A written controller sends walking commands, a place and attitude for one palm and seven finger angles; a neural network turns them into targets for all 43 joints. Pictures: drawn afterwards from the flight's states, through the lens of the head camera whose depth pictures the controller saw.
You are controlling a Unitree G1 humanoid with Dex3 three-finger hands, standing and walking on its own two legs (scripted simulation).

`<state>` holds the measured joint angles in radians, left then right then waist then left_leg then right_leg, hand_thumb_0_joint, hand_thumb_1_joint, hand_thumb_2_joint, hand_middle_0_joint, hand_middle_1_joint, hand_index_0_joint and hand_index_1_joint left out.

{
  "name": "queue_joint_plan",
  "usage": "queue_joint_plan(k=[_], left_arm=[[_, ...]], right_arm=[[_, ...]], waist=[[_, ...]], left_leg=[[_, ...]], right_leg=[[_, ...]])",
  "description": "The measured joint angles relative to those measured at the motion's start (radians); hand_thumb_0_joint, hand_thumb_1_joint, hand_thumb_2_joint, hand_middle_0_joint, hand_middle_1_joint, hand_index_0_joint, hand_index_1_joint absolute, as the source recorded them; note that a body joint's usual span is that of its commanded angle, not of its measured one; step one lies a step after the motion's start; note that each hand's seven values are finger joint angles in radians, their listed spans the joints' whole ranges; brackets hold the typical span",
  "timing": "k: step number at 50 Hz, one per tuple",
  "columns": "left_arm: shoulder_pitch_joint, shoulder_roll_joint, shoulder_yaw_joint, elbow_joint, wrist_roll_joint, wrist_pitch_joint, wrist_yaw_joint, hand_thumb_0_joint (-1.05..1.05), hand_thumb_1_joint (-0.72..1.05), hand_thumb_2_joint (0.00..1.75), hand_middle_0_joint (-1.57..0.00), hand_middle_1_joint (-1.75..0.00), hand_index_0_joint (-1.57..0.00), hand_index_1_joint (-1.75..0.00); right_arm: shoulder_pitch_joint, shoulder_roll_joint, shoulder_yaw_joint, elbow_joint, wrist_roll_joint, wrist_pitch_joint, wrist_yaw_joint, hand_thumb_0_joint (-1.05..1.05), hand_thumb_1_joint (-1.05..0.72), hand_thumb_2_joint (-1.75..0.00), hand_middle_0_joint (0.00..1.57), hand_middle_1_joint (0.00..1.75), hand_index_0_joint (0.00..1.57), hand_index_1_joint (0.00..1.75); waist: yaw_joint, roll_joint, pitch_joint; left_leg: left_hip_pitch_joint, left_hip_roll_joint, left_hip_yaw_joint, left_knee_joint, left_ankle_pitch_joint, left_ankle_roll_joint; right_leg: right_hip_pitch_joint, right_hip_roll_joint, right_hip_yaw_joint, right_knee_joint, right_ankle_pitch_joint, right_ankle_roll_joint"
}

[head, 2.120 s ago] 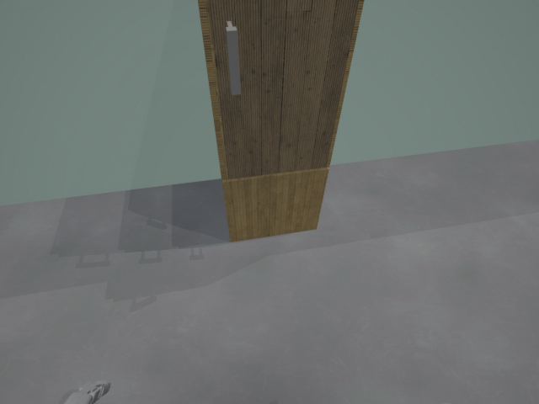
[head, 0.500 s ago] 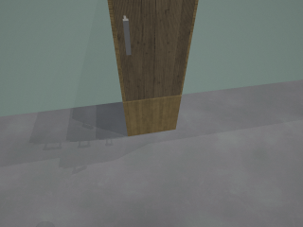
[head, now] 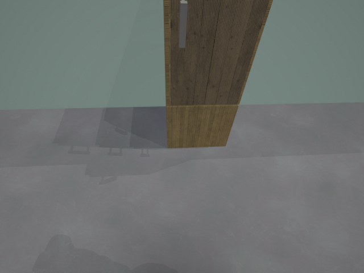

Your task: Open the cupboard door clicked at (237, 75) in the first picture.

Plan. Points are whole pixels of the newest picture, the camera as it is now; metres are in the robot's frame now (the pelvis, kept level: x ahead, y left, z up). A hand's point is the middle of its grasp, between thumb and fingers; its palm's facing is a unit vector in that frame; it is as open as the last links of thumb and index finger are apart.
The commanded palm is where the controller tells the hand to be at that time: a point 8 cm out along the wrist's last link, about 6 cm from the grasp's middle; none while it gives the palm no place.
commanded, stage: turn to face it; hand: left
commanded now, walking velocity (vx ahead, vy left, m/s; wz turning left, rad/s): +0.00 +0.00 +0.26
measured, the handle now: (182, 23) +0.92 +0.05 +0.10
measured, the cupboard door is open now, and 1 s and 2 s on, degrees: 0 0 0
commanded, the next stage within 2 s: take the last steps up to it in 0.02 s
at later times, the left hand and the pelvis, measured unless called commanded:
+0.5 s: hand out of the picture -0.08 +0.14 -0.18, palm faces +0.17 -0.98 -0.10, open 7.3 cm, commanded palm none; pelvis +0.02 +0.00 +0.00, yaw +5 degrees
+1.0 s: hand (145, 208) +0.31 +0.12 -0.18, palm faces -0.06 -0.98 -0.20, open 7.3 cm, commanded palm none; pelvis +0.19 -0.06 -0.02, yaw +0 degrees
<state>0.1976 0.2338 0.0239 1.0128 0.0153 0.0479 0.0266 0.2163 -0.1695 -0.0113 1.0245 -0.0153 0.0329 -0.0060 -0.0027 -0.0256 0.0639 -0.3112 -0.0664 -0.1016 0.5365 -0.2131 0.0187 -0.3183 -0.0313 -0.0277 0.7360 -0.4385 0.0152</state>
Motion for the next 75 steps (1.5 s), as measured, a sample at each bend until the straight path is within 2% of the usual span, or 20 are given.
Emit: queue_joint_plan(k=[3, 6, 8, 11, 16, 20, 24, 28, 31, 34, 39, 46, 49, 50, 53, 56, 62, 68, 71, 75], left_arm=[[0.007, -0.011, 0.006, -0.010, -0.004, -0.007, 0.002, 0.00, 0.91, 0.90, -0.20, -0.30, -0.20, -0.29], [0.027, -0.022, 0.006, -0.021, -0.006, -0.023, 0.002, 0.00, 0.91, 0.90, -0.20, -0.30, -0.20, -0.29], [0.042, -0.036, 0.005, -0.014, 0.000, -0.035, 0.006, 0.00, 0.91, 0.90, -0.20, -0.30, -0.20, -0.29], [0.087, -0.049, -0.001, 0.001, 0.007, -0.043, 0.003, 0.00, 0.91, 0.90, -0.20, -0.30, -0.20, -0.29], [0.174, -0.068, -0.003, 0.047, 0.013, -0.061, -0.008, 0.00, 0.91, 0.90, -0.20, -0.30, -0.20, -0.29], [0.223, -0.084, -0.003, 0.077, 0.021, -0.069, -0.014, 0.00, 0.91, 0.90, -0.20, -0.30, -0.20, -0.29], [0.259, -0.093, 0.001, 0.105, 0.017, -0.064, -0.021, 0.00, 0.91, 0.90, -0.20, -0.30, -0.20, -0.29], [0.264, -0.084, 0.011, 0.137, 0.021, -0.027, -0.035, 0.00, 0.91, 0.90, -0.20, -0.30, -0.20, -0.29], [0.233, -0.066, 0.027, 0.140, 0.028, -0.015, -0.050, 0.01, 0.91, 0.90, -0.20, -0.30, -0.20, -0.29], [0.182, -0.044, 0.041, 0.111, 0.028, -0.018, -0.056, 0.01, 0.91, 0.90, -0.20, -0.30, -0.20, -0.29], [0.084, -0.019, 0.053, 0.065, 0.025, -0.016, -0.060, 0.00, 0.92, 0.90, -0.20, -0.30, -0.20, -0.29], [-0.072, -0.023, 0.046, 0.016, 0.014, -0.028, -0.066, 0.00, 0.92, 0.90, -0.19, -0.30, -0.19, -0.29], [-0.109, -0.028, 0.043, -0.005, 0.013, -0.068, -0.066, 0.00, 0.92, 0.90, -0.20, -0.30, -0.20, -0.29], [-0.120, -0.034, 0.046, -0.009, 0.013, -0.087, -0.061, 0.00, 0.92, 0.90, -0.20, -0.30, -0.20, -0.29], [-0.119, -0.053, 0.039, -0.006, 0.004, -0.108, -0.043, 0.00, 0.92, 0.90, -0.20, -0.30, -0.20, -0.29], [-0.080, -0.072, 0.028, 0.020, 0.005, -0.101, -0.027, 0.00, 0.91, 0.90, -0.20, -0.30, -0.20, -0.29], [0.015, -0.057, 0.030, 0.057, 0.013, -0.100, -0.005, -0.02, 0.95, 0.90, -0.20, -0.30, -0.20, -0.29], [0.103, -0.052, 0.022, 0.095, 0.013, -0.086, -0.016, -0.01, 0.93, 0.90, -0.20, -0.30, -0.20, -0.29], [0.139, -0.054, 0.023, 0.110, 0.006, -0.066, -0.027, 0.00, 0.92, 0.90, -0.20, -0.30, -0.20, -0.29], [0.138, -0.062, 0.026, 0.115, 0.017, -0.044, -0.041, 0.00, 0.92, 0.90, -0.20, -0.30, -0.20, -0.29]], right_arm=[[0.009, -0.002, -0.008, -0.005, -0.002, 0.002, -0.007, 0.01, -0.91, -0.90, 0.21, 0.30, 0.21, 0.30], [0.016, -0.016, -0.020, -0.006, 0.001, 0.007, -0.010, 0.01, -0.91, -0.90, 0.21, 0.30, 0.21, 0.30], [0.013, -0.031, -0.031, 0.000, 0.006, 0.012, -0.011, 0.01, -0.91, -0.90, 0.21, 0.30, 0.21, 0.30], [0.028, -0.041, -0.043, 0.010, -0.004, 0.020, -0.007, 0.01, -0.91, -0.90, 0.20, 0.30, 0.21, 0.30], [0.043, -0.046, -0.055, 0.025, -0.014, 0.007, 0.008, 0.01, -0.91, -0.90, 0.20, 0.30, 0.20, 0.30], [0.037, -0.036, -0.057, 0.027, -0.013, -0.004, 0.009, 0.01, -0.91, -0.90, 0.20, 0.30, 0.20, 0.30], [0.021, -0.015, -0.046, 0.020, -0.009, -0.035, 0.001, 0.01, -0.91, -0.90, 0.20, 0.30, 0.20, 0.30], [0.026, 0.028, -0.032, 0.019, -0.014, -0.080, -0.018, 0.01, -0.91, -0.90, 0.20, 0.30, 0.20, 0.30], [0.076, 0.053, -0.023, 0.036, -0.013, -0.093, -0.036, 0.01, -0.91, -0.90, 0.20, 0.30, 0.21, 0.30], [0.134, 0.069, -0.017, 0.070, -0.011, -0.098, -0.043, 0.01, -0.92, -0.90, 0.20, 0.30, 0.21, 0.30], [0.221, 0.087, -0.014, 0.118, -0.010, -0.098, -0.045, 0.01, -0.91, -0.90, 0.20, 0.30, 0.21, 0.30], [0.297, 0.084, -0.025, 0.160, -0.020, -0.086, -0.035, 0.01, -0.91, -0.90, 0.20, 0.30, 0.21, 0.30], [0.323, 0.078, -0.033, 0.182, -0.014, -0.074, -0.026, 0.01, -0.91, -0.90, 0.21, 0.30, 0.21, 0.30], [0.311, 0.073, -0.034, 0.188, -0.008, -0.064, -0.021, 0.01, -0.91, -0.90, 0.21, 0.30, 0.21, 0.30], [0.245, 0.052, -0.039, 0.169, 0.006, -0.038, -0.015, 0.01, -0.91, -0.90, 0.21, 0.30, 0.21, 0.30], [0.167, 0.029, -0.050, 0.120, -0.002, -0.035, -0.013, 0.01, -0.91, -0.90, 0.20, 0.30, 0.20, 0.30], [0.023, 0.000, -0.061, 0.011, -0.014, -0.039, -0.010, 0.01, -0.92, -0.90, 0.20, 0.30, 0.20, 0.30], [-0.056, 0.015, -0.046, -0.037, -0.013, -0.061, 0.001, 0.01, -0.92, -0.90, 0.20, 0.30, 0.20, 0.30], [-0.058, 0.033, -0.032, -0.038, -0.020, -0.086, -0.005, 0.00, -0.91, -0.90, 0.20, 0.30, 0.20, 0.30], [-0.019, 0.046, -0.030, -0.025, -0.010, -0.093, -0.036, 0.00, -0.93, -0.90, 0.20, 0.30, 0.21, 0.30]], waist=[[-0.003, 0.024, -0.004], [0.000, 0.043, -0.017], [0.006, 0.068, -0.019], [0.008, 0.067, -0.046], [0.011, 0.042, -0.088], [0.024, 0.021, -0.092], [0.038, 0.000, -0.076], [0.030, -0.046, -0.060], [0.011, -0.046, -0.062], [0.004, -0.040, -0.057], [-0.012, -0.030, -0.040], [-0.075, 0.006, 0.011], [-0.079, 0.025, 0.016], [-0.071, 0.033, 0.024], [-0.062, 0.042, 0.038], [-0.053, 0.043, 0.015], [-0.033, 0.055, -0.048], [0.005, 0.026, -0.064], [0.015, -0.011, -0.060], [0.012, -0.021, -0.042]], left_leg=[[-0.010, 0.001, -0.029, -0.041, 0.038, -0.007], [-0.034, -0.008, -0.049, -0.038, 0.053, -0.024], [-0.058, 0.000, -0.053, 0.022, -0.004, -0.029], [-0.095, 0.016, 0.014, 0.192, -0.154, -0.023], [-0.114, 0.086, 0.113, 0.386, -0.137, -0.023], [-0.073, 0.130, 0.162, 0.302, -0.163, -0.026], [0.025, 0.139, 0.198, 0.076, -0.122, -0.024], [0.073, 0.131, 0.242, 0.047, -0.142, 0.002], [0.144, 0.139, 0.255, -0.036, -0.119, -0.004], [0.207, 0.146, 0.261, -0.113, -0.103, -0.010], [0.291, 0.156, 0.287, -0.177, -0.117, -0.034], [0.375, 0.186, 0.302, -0.178, -0.191, -0.093], [0.351, 0.227, 0.289, -0.031, -0.278, -0.109], [0.293, 0.240, 0.260, 0.125, -0.311, -0.089], [0.082, 0.209, 0.150, 0.591, -0.298, -0.026], [-0.079, 0.203, 0.152, 0.729, -0.208, -0.009], [-0.207, 0.206, 0.197, 0.505, -0.131, -0.021], [-0.094, 0.177, 0.233, 0.163, -0.078, -0.021], [-0.035, 0.151, 0.258, 0.117, -0.080, 0.034], [0.054, 0.138, 0.273, 0.032, -0.081, 0.018]], right_leg=[[0.010, 0.022, 0.009, 0.005, -0.019, -0.001], [0.088, 0.026, 0.009, -0.167, 0.085, 0.004], [0.111, 0.036, -0.003, -0.213, 0.122, -0.016], [0.144, 0.029, -0.020, -0.237, 0.121, -0.040], [0.204, 0.024, -0.033, -0.314, 0.143, -0.045], [0.217, 0.029, -0.041, -0.331, 0.137, -0.041], [0.196, 0.035, -0.039, -0.277, 0.095, -0.023], [0.038, 0.024, -0.006, 0.099, -0.013, -0.039], [-0.088, 0.008, -0.016, 0.316, 0.072, -0.030], [-0.190, -0.021, -0.013, 0.390, 0.159, -0.012], [-0.300, -0.068, -0.016, 0.350, 0.256, 0.003], [-0.243, -0.069, -0.078, -0.012, 0.260, -0.026], [-0.142, -0.035, -0.107, -0.140, 0.280, -0.058], [-0.150, -0.026, -0.112, -0.104, 0.279, -0.063], [-0.111, -0.010, -0.131, -0.067, 0.208, -0.073], [-0.028, 0.011, -0.149, -0.146, 0.207, -0.075], [0.091, 0.059, -0.181, -0.275, 0.203, -0.090], [0.156, 0.080, -0.185, -0.260, 0.126, -0.081], [0.094, 0.049, -0.141, -0.043, 0.018, -0.064], [-0.071, 0.010, -0.061, 0.308, 0.021, -0.032]])
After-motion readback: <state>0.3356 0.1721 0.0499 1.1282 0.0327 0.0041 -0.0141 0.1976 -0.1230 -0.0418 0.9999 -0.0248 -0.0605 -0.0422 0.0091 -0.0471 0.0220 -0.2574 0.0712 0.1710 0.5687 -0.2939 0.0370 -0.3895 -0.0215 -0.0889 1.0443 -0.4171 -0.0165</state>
